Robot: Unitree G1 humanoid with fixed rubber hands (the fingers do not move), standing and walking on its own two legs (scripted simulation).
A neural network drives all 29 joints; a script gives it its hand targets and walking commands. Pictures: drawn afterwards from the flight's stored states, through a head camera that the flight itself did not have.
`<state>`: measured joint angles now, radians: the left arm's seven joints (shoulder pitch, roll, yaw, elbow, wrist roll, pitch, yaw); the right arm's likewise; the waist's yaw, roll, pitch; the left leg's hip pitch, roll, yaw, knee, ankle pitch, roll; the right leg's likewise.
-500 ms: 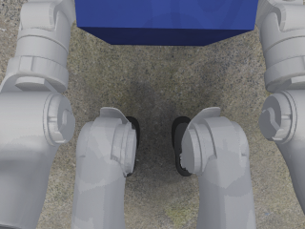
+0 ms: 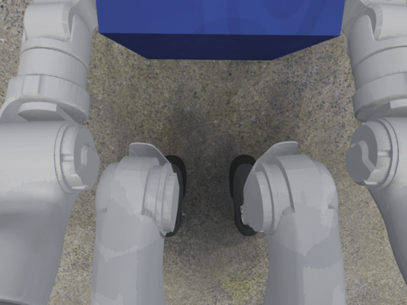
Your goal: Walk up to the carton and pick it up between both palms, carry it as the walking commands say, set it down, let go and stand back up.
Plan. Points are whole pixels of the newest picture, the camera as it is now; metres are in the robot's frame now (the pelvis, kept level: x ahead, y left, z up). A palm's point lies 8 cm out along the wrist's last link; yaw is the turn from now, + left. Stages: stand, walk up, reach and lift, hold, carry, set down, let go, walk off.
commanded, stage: set down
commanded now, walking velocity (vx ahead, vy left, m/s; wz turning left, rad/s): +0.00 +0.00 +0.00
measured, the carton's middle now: out of the picture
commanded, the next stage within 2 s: let go in 1.92 s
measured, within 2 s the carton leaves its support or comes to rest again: neither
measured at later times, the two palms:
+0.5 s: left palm out of the picture +0.55 +0.21 -0.16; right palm out of the picture +0.55 -0.20 -0.17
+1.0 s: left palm out of the picture +0.57 +0.22 -0.07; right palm out of the picture +0.57 -0.22 -0.07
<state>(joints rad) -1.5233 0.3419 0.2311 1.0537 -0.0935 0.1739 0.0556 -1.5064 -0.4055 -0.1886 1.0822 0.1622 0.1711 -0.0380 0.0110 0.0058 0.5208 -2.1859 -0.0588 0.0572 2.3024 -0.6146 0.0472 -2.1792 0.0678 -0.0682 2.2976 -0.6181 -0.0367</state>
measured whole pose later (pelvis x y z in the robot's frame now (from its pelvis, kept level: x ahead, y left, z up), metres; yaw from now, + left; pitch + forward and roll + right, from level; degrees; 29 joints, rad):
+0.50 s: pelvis +0.00 +0.00 +0.00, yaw +0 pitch +30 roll -1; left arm -1.51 0.43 0.11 1.08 -0.24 0.13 0.12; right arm -1.49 -0.43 -0.13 1.07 0.24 0.14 -0.12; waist 0.01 0.01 0.52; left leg -2.20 -0.04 0.06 2.28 -0.61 0.05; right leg -2.19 0.05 -0.07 2.28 -0.62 -0.05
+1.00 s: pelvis +0.00 +0.00 +0.06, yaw +0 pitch +30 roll -1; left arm -1.46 0.50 0.16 0.80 -0.24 0.32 0.10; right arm -1.44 -0.49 -0.17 0.79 0.24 0.32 -0.09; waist 0.01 0.01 0.52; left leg -2.04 -0.04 0.05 2.10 -0.60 0.05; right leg -2.03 0.05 -0.07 2.10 -0.60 -0.05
